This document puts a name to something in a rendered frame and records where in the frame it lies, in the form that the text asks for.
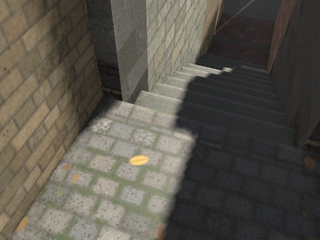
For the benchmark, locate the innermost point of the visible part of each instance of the stairs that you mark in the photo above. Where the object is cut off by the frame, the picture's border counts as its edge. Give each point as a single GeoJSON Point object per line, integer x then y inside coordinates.
{"type": "Point", "coordinates": [226, 93]}

